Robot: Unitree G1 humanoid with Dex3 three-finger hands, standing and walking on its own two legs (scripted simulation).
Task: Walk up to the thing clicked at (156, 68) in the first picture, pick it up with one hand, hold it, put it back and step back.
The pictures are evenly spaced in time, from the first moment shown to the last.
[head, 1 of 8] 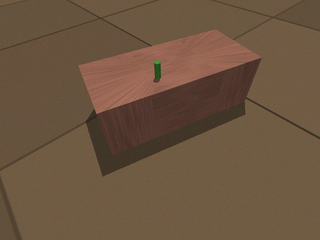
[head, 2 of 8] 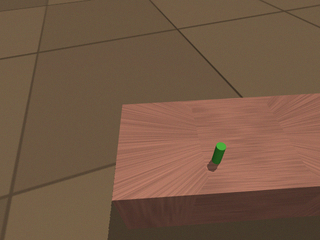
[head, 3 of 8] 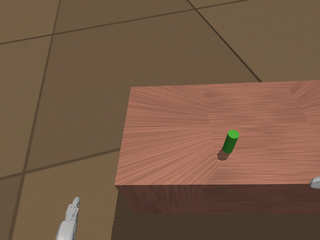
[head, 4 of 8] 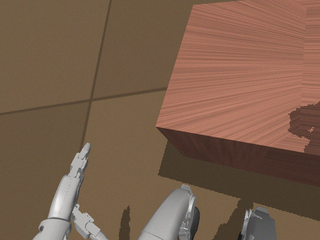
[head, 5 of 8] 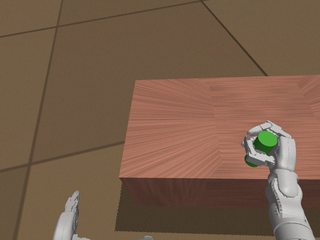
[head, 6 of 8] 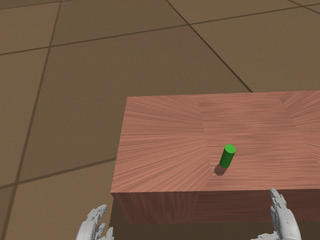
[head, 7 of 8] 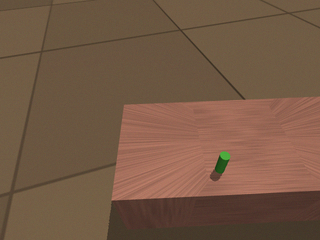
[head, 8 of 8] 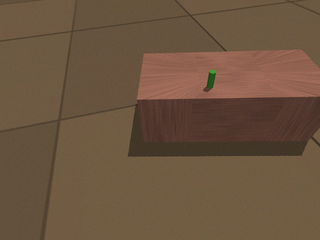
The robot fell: no
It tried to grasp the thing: yes
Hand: right
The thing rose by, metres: 0.27
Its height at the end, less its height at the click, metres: +0.00
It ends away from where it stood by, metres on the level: 0.04
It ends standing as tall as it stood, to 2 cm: yes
